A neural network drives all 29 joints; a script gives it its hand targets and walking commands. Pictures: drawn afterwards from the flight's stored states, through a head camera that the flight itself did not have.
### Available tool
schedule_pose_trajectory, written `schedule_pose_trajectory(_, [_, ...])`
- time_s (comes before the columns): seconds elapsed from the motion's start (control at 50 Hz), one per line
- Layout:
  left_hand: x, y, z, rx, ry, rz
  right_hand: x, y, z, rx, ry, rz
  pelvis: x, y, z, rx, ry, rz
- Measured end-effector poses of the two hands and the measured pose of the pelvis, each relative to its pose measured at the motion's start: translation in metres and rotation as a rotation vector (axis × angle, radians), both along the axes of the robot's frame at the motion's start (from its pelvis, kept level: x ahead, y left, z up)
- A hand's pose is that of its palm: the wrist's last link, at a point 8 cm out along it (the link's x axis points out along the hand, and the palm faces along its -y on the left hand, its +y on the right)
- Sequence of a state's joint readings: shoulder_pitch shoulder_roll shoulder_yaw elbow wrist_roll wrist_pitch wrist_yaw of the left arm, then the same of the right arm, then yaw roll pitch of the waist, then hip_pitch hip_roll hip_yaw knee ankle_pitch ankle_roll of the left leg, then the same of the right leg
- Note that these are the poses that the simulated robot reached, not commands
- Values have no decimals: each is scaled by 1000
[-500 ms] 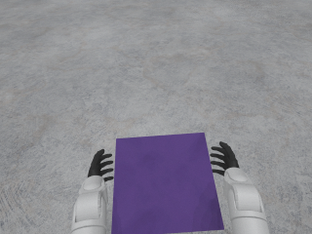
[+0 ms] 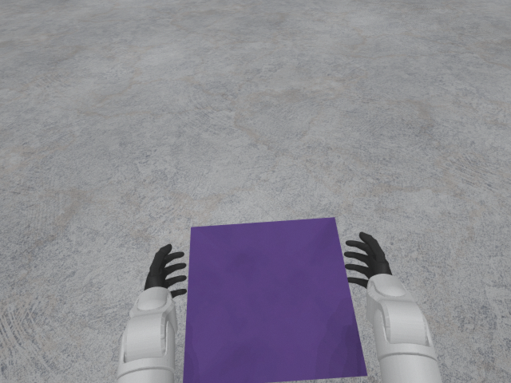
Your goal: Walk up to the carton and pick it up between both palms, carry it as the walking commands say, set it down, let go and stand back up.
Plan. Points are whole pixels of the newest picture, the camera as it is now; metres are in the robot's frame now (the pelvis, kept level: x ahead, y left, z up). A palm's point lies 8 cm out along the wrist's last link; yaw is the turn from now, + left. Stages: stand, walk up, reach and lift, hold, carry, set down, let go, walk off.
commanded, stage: carry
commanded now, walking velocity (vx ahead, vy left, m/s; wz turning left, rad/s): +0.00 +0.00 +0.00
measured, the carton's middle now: (268, 300) +0.29 +0.00 -0.07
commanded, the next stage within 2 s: none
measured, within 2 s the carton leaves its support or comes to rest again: neither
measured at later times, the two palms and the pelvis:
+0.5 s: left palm (132, 272) +0.27 +0.20 +0.08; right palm (364, 245) +0.29 -0.15 +0.09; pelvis +0.04 +0.01 +0.00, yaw +4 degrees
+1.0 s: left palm (150, 223) +0.38 +0.20 +0.06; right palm (340, 202) +0.41 -0.14 +0.05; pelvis +0.13 +0.00 +0.00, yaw +7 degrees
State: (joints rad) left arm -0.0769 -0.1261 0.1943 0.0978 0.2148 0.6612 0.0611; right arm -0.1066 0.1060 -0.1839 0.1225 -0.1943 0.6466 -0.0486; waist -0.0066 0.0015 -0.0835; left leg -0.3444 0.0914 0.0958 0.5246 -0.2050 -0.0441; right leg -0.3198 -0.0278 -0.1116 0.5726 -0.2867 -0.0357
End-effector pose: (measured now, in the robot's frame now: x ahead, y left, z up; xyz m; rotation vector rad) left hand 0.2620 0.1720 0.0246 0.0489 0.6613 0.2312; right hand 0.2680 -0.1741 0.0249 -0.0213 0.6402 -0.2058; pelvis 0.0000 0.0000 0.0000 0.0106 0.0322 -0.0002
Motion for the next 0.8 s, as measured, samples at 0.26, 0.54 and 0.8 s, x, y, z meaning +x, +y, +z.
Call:
schedule_pose_trajectory(0.26, [1,0,-1,-2,0,-3,1,-1,-1,-3,2,4,1,0,0,0,0,-1])
schedule_pose_trajectory(0.54, [13,32,64,-56,-83,146,38,38,70,31,-75,8,52,15,1,11,12,73])
schedule_pose_trajectory(0.8, [79,41,42,-54,8,191,117,49,43,32,22,36,103,13,-3,9,54,116])
